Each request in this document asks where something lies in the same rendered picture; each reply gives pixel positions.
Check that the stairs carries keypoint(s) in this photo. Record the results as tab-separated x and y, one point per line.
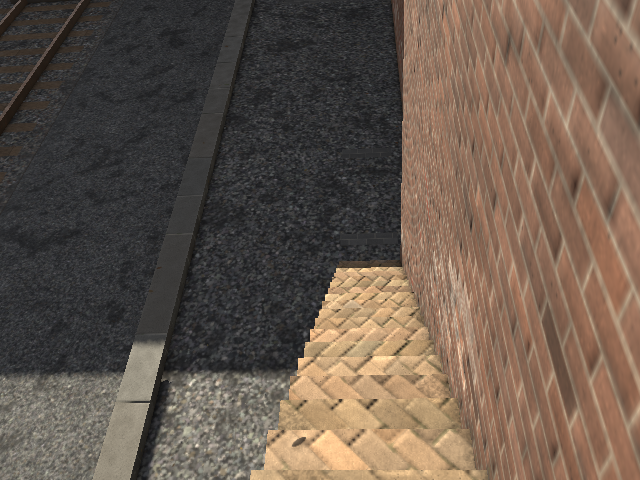
369	401

